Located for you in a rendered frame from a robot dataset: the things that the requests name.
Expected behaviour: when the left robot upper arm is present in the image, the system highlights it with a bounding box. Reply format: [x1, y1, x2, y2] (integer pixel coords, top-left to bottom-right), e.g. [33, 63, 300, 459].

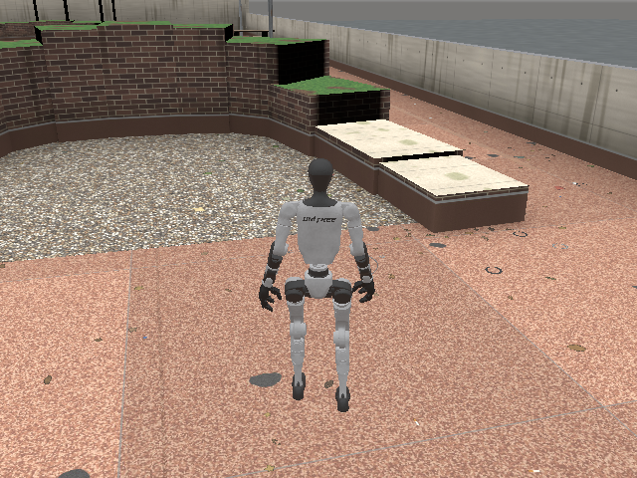
[273, 201, 300, 256]

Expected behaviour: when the right robot upper arm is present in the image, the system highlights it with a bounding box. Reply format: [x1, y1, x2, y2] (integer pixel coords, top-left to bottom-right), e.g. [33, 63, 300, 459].
[340, 201, 365, 257]

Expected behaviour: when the right robot shin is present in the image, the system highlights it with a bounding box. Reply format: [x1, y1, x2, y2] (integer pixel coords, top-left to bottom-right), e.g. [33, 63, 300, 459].
[335, 331, 349, 398]

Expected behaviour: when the right robot hand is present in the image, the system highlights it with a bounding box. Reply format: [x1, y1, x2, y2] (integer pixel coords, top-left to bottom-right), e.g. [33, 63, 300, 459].
[352, 279, 375, 303]

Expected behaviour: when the right robot forearm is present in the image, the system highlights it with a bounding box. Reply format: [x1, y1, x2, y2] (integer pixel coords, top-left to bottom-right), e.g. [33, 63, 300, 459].
[354, 242, 373, 283]

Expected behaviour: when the left robot forearm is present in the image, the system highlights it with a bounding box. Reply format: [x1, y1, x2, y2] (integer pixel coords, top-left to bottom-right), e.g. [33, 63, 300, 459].
[262, 241, 283, 288]

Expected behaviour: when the left robot hand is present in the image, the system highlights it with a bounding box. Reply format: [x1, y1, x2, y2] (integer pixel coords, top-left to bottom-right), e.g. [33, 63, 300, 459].
[259, 284, 282, 312]

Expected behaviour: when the right robot thigh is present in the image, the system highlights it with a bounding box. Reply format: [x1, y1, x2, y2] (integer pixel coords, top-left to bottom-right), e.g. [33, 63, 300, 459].
[331, 278, 352, 349]

